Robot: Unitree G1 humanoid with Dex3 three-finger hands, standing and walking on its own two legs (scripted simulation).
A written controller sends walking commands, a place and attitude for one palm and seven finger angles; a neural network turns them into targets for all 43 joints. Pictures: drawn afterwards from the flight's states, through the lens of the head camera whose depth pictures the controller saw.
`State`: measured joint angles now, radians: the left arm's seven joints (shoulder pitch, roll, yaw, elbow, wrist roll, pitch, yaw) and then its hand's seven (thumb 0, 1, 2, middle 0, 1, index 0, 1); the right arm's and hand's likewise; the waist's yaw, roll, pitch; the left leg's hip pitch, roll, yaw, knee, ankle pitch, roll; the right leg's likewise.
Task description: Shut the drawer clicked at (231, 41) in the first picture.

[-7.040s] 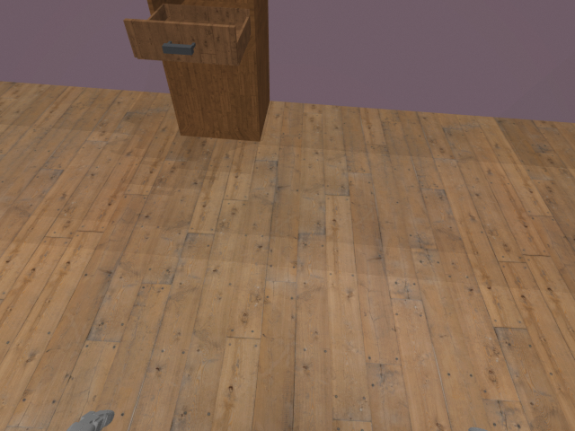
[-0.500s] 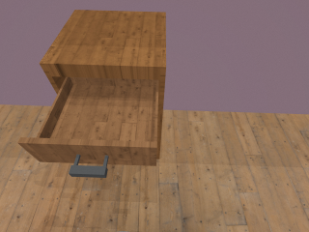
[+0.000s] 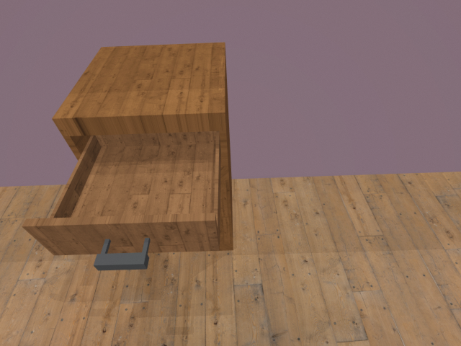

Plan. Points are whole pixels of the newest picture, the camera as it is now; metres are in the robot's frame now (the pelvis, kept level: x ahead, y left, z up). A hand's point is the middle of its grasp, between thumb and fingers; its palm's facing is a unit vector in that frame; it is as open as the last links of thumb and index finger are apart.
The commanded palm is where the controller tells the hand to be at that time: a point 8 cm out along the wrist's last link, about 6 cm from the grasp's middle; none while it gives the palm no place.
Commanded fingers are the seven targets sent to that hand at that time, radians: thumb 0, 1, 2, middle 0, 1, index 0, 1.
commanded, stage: come to a stop and stand still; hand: left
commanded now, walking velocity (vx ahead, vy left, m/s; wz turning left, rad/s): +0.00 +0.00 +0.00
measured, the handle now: (124, 252) +0.34 +0.27 -0.11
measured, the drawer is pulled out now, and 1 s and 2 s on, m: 0.30 0.30 0.30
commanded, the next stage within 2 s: look again from close up in 0.40 s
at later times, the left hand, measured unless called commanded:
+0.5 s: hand out of the picture +0.00 +0.13 -0.18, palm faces +0.08 -0.98 -0.16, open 7.3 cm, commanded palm none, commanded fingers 0.00 0.90 0.90 -0.20 -0.30 -0.20 -0.30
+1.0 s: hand out of the picture +0.02 +0.21 -0.18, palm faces +0.01 -0.98 -0.21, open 7.3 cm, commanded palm none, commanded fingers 0.00 0.90 0.90 -0.20 -0.30 -0.20 -0.30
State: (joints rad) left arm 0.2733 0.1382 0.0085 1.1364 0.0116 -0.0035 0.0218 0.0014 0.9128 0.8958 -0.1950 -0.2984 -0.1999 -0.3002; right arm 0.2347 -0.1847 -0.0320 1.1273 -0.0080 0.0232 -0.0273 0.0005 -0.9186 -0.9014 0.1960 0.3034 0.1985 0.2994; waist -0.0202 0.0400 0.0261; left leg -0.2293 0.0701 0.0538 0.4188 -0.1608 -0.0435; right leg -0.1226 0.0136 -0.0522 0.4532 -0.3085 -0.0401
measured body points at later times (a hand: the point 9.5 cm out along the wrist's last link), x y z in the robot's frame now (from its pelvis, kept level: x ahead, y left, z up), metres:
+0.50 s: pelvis +0.02 -0.02 +0.00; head +0.04 -0.03 +0.45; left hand -0.01 +0.18 -0.16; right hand -0.01 -0.22 -0.17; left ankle +0.04 +0.15 -0.74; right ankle -0.04 -0.09 -0.74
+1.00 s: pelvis +0.01 +0.03 +0.00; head +0.01 +0.04 +0.45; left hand +0.02 +0.27 -0.16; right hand +0.06 -0.20 -0.15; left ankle +0.03 +0.11 -0.74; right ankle -0.04 -0.09 -0.74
